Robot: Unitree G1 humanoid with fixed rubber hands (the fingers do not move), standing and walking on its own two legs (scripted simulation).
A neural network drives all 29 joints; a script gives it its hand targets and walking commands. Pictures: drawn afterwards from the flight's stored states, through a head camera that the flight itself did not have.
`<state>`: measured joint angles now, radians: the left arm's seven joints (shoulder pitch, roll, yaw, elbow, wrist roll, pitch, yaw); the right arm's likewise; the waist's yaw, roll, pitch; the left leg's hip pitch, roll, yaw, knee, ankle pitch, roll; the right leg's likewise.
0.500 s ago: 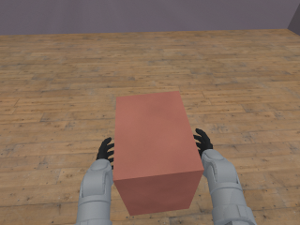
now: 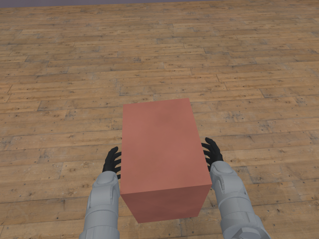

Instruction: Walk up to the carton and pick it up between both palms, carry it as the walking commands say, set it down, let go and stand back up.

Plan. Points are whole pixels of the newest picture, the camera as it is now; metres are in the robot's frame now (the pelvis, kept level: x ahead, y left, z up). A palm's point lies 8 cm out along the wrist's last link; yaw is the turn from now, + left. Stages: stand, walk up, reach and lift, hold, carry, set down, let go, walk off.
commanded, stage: set down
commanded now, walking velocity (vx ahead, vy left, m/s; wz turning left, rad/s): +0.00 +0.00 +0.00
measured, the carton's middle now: (162, 163) +0.35 +0.01 -0.08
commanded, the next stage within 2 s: none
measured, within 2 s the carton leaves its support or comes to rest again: neither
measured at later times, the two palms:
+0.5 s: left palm (119, 186) +0.31 +0.14 -0.14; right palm (210, 183) +0.30 -0.14 -0.13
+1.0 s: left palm (126, 184) +0.34 +0.14 -0.22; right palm (205, 185) +0.32 -0.15 -0.22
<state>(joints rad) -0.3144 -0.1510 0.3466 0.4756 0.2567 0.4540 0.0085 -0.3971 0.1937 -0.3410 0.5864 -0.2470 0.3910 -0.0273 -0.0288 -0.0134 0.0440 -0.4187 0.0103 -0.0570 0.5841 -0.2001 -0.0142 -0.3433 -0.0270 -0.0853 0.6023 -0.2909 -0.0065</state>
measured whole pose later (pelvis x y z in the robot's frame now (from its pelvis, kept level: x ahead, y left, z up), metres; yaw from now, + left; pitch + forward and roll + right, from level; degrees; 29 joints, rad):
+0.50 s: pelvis -0.02 +0.01 -0.04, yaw -1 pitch +21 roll -2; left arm -0.36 -0.07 0.19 0.59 0.24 0.00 0.13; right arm -0.38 0.11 -0.21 0.63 -0.22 -0.04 -0.09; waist -0.03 0.02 0.06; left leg -0.96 0.01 -0.08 0.81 -0.22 -0.02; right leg -0.87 -0.02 -0.08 0.81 -0.31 -0.01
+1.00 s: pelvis -0.05 +0.01 -0.08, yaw -2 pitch +28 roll -3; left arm -0.67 0.02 0.14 0.74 0.14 -0.10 0.22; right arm -0.68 -0.03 -0.14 0.79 -0.04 -0.08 -0.16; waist -0.03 0.02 0.18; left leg -1.25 0.01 -0.09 1.01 -0.25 -0.02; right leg -1.16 -0.02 -0.08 1.01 -0.34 -0.01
